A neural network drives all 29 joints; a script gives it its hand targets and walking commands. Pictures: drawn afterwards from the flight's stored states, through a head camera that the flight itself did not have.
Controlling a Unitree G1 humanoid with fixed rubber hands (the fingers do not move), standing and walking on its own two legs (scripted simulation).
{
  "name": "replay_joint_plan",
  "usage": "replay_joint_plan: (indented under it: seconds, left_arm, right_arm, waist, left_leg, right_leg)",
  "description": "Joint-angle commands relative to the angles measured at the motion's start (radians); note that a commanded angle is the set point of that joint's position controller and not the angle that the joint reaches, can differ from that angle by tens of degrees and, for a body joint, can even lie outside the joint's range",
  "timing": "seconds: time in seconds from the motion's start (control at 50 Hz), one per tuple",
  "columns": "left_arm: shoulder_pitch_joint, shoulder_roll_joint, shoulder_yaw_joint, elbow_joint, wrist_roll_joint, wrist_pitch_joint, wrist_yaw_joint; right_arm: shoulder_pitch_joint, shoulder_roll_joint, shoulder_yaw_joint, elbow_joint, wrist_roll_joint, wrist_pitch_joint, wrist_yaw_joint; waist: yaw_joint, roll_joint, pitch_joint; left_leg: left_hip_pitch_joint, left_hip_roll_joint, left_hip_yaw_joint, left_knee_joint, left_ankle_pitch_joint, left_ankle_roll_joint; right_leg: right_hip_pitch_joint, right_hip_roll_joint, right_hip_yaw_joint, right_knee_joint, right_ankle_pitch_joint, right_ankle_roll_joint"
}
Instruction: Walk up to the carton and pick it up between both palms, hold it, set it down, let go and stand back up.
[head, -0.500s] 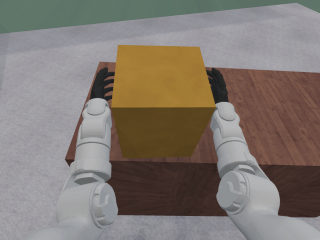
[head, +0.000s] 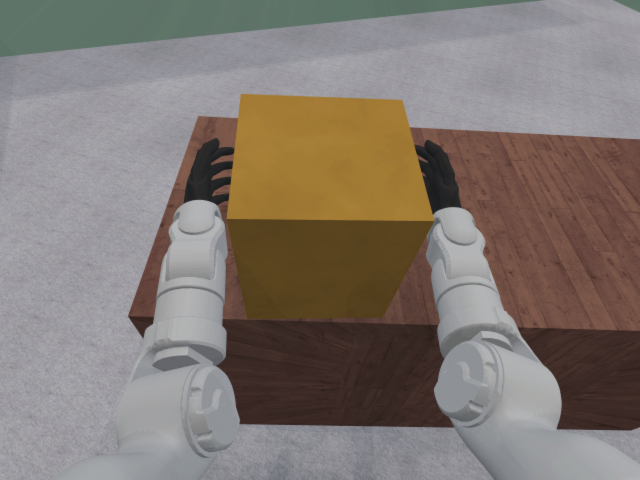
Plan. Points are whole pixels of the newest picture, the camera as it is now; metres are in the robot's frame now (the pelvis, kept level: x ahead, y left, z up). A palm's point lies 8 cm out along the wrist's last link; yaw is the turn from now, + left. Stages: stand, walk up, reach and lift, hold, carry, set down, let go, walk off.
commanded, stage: set down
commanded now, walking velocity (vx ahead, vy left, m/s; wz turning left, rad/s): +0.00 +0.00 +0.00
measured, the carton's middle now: (319, 217) +0.44 +0.00 +0.07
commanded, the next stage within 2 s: none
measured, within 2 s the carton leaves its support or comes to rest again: rests again in 1.20 s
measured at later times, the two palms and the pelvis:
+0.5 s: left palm (215, 207) +0.44 +0.14 +0.09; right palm (434, 208) +0.44 -0.16 +0.10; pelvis +0.02 +0.00 +0.00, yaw -1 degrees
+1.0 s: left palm (222, 214) +0.45 +0.13 +0.07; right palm (426, 206) +0.47 -0.17 +0.07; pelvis +0.03 -0.02 +0.00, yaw +1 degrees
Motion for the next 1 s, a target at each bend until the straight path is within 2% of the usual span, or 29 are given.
replay_joint_plan:
  seconds: [0.0, 0.06, 0.08, 0.12, 0.18, 0.28, 0.3, 0.32, 0.34, 0.38, 0.42, 0.46, 0.5, 0.56, 0.6, 0.62, 0.64, 0.68, 0.74, 0.78, 0.88, 0.96, 0.98]
  left_arm:
    - [-0.508, -0.382, -0.163, 0.017, 0.030, -0.083, -0.048]
    - [-0.503, -0.397, -0.170, 0.017, 0.028, -0.090, -0.046]
    - [-0.513, -0.388, -0.167, 0.016, 0.026, -0.092, -0.049]
    - [-0.494, -0.393, -0.162, 0.026, 0.028, -0.096, -0.046]
    - [-0.507, -0.404, -0.166, 0.023, 0.030, -0.110, -0.044]
    - [-0.509, -0.426, -0.184, 0.022, 0.025, -0.124, -0.027]
    - [-0.501, -0.427, -0.182, 0.024, 0.026, -0.124, -0.025]
    - [-0.500, -0.436, -0.172, 0.028, 0.032, -0.124, -0.023]
    - [-0.504, -0.434, -0.186, 0.032, 0.026, -0.127, -0.023]
    - [-0.499, -0.436, -0.176, 0.030, 0.028, -0.135, -0.018]
    - [-0.490, -0.451, -0.172, 0.043, 0.033, -0.137, -0.017]
    - [-0.485, -0.463, -0.190, 0.034, 0.030, -0.145, -0.013]
    - [-0.478, -0.481, -0.180, 0.033, 0.039, -0.155, -0.006]
    - [-0.469, -0.495, -0.186, 0.053, 0.045, -0.171, -0.009]
    - [-0.469, -0.499, -0.186, 0.059, 0.043, -0.189, -0.008]
    - [-0.480, -0.505, -0.196, 0.055, 0.037, -0.199, -0.009]
    - [-0.469, -0.504, -0.195, 0.063, 0.044, -0.208, -0.011]
    - [-0.476, -0.520, -0.202, 0.080, 0.041, -0.223, -0.015]
    - [-0.465, -0.510, -0.206, 0.100, 0.034, -0.242, -0.024]
    - [-0.440, -0.516, -0.196, 0.127, 0.042, -0.253, -0.034]
    - [-0.394, -0.460, -0.153, 0.175, 0.059, -0.276, -0.065]
    - [-0.354, -0.447, -0.152, 0.179, 0.073, -0.287, -0.071]
    - [-0.357, -0.447, -0.157, 0.183, 0.074, -0.287, -0.069]
  right_arm:
    - [-0.510, 0.269, 0.130, -0.002, -0.033, -0.048, 0.148]
    - [-0.511, 0.278, 0.138, 0.002, -0.036, -0.056, 0.148]
    - [-0.503, 0.281, 0.130, 0.019, -0.037, -0.053, 0.145]
    - [-0.513, 0.291, 0.146, 0.002, -0.033, -0.057, 0.148]
    - [-0.512, 0.298, 0.139, 0.016, -0.049, -0.067, 0.145]
    - [-0.515, 0.286, 0.127, 0.026, -0.055, -0.087, 0.147]
    - [-0.506, 0.283, 0.124, 0.053, -0.060, -0.086, 0.146]
    - [-0.510, 0.285, 0.123, 0.051, -0.066, -0.087, 0.146]
    - [-0.509, 0.290, 0.125, 0.057, -0.062, -0.092, 0.145]
    - [-0.514, 0.287, 0.125, 0.063, -0.072, -0.097, 0.145]
    - [-0.521, 0.296, 0.121, 0.058, -0.077, -0.104, 0.141]
    - [-0.521, 0.306, 0.126, 0.070, -0.078, -0.117, 0.139]
    - [-0.510, 0.314, 0.121, 0.086, -0.091, -0.123, 0.139]
    - [-0.517, 0.348, 0.138, 0.081, -0.100, -0.143, 0.128]
    - [-0.527, 0.356, 0.144, 0.082, -0.100, -0.155, 0.121]
    - [-0.514, 0.366, 0.135, 0.093, -0.111, -0.162, 0.115]
    - [-0.515, 0.373, 0.142, 0.094, -0.115, -0.172, 0.111]
    - [-0.521, 0.391, 0.145, 0.100, -0.122, -0.184, 0.104]
    - [-0.494, 0.403, 0.141, 0.121, -0.131, -0.194, 0.089]
    - [-0.467, 0.436, 0.156, 0.127, -0.136, -0.197, 0.081]
    - [-0.439, 0.463, 0.201, 0.077, -0.131, -0.193, 0.074]
    - [-0.417, 0.475, 0.225, 0.059, -0.117, -0.194, 0.082]
    - [-0.411, 0.461, 0.218, 0.069, -0.121, -0.193, 0.083]
  waist:
    - [0.010, 0.023, -0.465]
    - [0.006, 0.016, -0.485]
    - [-0.003, 0.009, -0.478]
    - [0.025, 0.019, -0.490]
    - [0.009, 0.006, -0.507]
    - [0.016, 0.047, -0.544]
    - [0.013, 0.036, -0.530]
    - [0.026, 0.046, -0.539]
    - [0.017, 0.041, -0.552]
    - [0.034, 0.034, -0.567]
    - [0.034, 0.035, -0.565]
    - [0.036, 0.048, -0.602]
    - [0.043, 0.051, -0.624]
    - [0.055, 0.035, -0.660]
    - [0.057, 0.029, -0.691]
    - [0.044, 0.027, -0.711]
    - [0.054, 0.026, -0.711]
    - [0.051, 0.019, -0.736]
    - [0.034, -0.006, -0.735]
    - [0.038, -0.022, -0.719]
    - [0.043, -0.105, -0.638]
    - [0.032, -0.084, -0.606]
    - [0.017, -0.077, -0.602]
  left_leg:
    - [0.098, -0.026, 0.136, 0.012, 0.448, -0.008]
    - [0.097, -0.023, 0.134, 0.025, 0.507, -0.012]
    - [0.099, -0.027, 0.131, 0.023, 0.491, -0.006]
    - [0.077, -0.027, 0.144, 0.019, 0.487, -0.007]
    - [0.078, -0.022, 0.138, 0.029, 0.522, -0.009]
    - [0.163, -0.008, 0.127, 0.070, 0.649, -0.027]
    - [0.166, -0.004, 0.127, 0.072, 0.660, -0.027]
    - [0.170, -0.001, 0.127, 0.077, 0.682, -0.027]
    - [0.176, -0.003, 0.132, 0.080, 0.685, -0.026]
    - [0.174, 0.002, 0.130, 0.089, 0.705, -0.025]
    - [0.179, 0.005, 0.130, 0.092, 0.716, -0.025]
    - [0.205, 0.013, 0.128, 0.119, 0.794, -0.031]
    - [0.226, 0.021, 0.123, 0.127, 0.820, -0.031]
    - [0.180, 0.027, 0.134, 0.133, 0.850, -0.029]
    - [0.153, 0.029, 0.134, 0.130, 0.843, -0.025]
    - [0.168, 0.027, 0.133, 0.140, 0.866, -0.025]
    - [0.148, 0.037, 0.133, 0.143, 0.875, -0.023]
    - [0.115, 0.038, 0.134, 0.143, 0.876, -0.019]
    - [0.035, 0.028, 0.146, 0.118, 0.795, -0.010]
    - [-0.067, 0.017, 0.160, 0.097, 0.723, -0.003]
    - [-0.431, -0.023, 0.199, -0.022, 0.407, 0.039]
    - [-0.486, -0.029, 0.190, -0.043, 0.369, 0.048]
    - [-0.475, -0.027, 0.184, -0.040, 0.364, 0.047]
  right_leg:
    - [0.021, 0.044, -0.077, 0.004, 0.288, 0.033]
    - [0.022, 0.049, -0.079, 0.014, 0.341, 0.036]
    - [0.020, 0.045, -0.077, 0.012, 0.347, 0.037]
    - [0.033, 0.042, -0.071, 0.026, 0.365, 0.040]
    - [0.032, 0.041, -0.072, 0.032, 0.412, 0.043]
    - [-0.083, 0.056, -0.081, 0.014, 0.357, 0.027]
    - [-0.085, 0.054, -0.082, 0.013, 0.369, 0.024]
    - [-0.102, 0.052, -0.083, 0.015, 0.373, 0.024]
    - [-0.104, 0.055, -0.084, 0.014, 0.380, 0.023]
    - [-0.129, 0.053, -0.083, 0.017, 0.382, 0.021]
    - [-0.138, 0.052, -0.083, 0.018, 0.392, 0.021]
    - [-0.182, 0.052, -0.082, 0.016, 0.418, 0.012]
    - [-0.219, 0.050, -0.083, 0.007, 0.407, 0.006]
    - [-0.202, 0.039, -0.073, 0.014, 0.479, 0.005]
    - [-0.180, 0.035, -0.075, 0.029, 0.523, 0.012]
    - [-0.195, 0.038, -0.073, 0.033, 0.538, 0.013]
    - [-0.213, 0.030, -0.070, 0.026, 0.534, 0.008]
    - [-0.192, 0.025, -0.073, 0.040, 0.591, 0.007]
    - [-0.117, 0.016, -0.068, 0.061, 0.656, 0.017]
    - [-0.028, -0.003, -0.049, 0.087, 0.749, 0.019]
    - [0.366, -0.045, 0.004, 0.177, 0.944, 0.054]
    - [0.413, -0.059, 0.011, 0.193, 0.982, 0.058]
    - [0.393, -0.057, 0.006, 0.189, 0.966, 0.057]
